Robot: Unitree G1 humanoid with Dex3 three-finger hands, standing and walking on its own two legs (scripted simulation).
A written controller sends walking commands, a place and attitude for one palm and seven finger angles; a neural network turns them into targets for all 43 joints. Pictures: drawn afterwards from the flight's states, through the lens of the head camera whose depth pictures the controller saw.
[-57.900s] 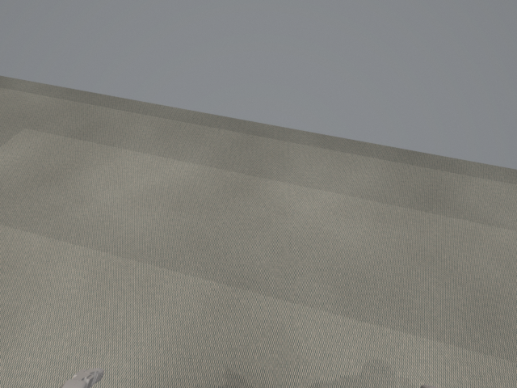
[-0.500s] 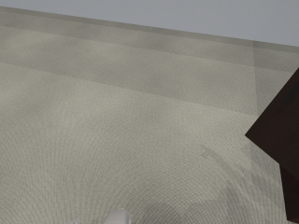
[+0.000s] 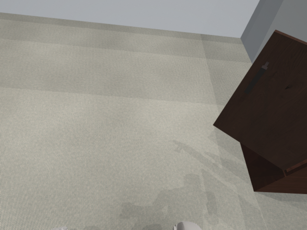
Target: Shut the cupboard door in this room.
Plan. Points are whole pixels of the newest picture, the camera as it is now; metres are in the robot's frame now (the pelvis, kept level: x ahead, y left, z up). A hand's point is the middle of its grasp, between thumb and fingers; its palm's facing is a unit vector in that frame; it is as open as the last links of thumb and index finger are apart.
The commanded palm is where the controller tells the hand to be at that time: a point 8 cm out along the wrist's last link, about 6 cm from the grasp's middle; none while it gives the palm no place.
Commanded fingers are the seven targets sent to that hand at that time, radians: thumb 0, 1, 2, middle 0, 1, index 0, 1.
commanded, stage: turn to face it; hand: left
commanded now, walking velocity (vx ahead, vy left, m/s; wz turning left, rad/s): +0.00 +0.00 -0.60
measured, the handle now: (256, 78) +0.68 -0.36 +0.00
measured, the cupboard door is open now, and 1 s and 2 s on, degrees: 53 53 53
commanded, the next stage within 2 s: take the last steps up to it in 0.94 s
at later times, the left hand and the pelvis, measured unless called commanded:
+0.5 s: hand (115, 224) +0.15 +0.11 -0.16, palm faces -0.28 -0.93 -0.25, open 7.4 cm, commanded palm none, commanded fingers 0.00 0.90 0.90 -0.20 -0.30 -0.20 -0.30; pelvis +0.01 -0.05 +0.00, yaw -17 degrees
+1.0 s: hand (108, 197) +0.22 +0.15 -0.18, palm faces -0.45 -0.87 -0.21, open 7.4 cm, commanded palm none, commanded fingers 0.00 0.90 0.90 -0.20 -0.30 -0.20 -0.30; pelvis +0.06 -0.01 +0.00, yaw -31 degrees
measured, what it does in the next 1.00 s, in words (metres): steps on the spot, turning right: right foot, then left foot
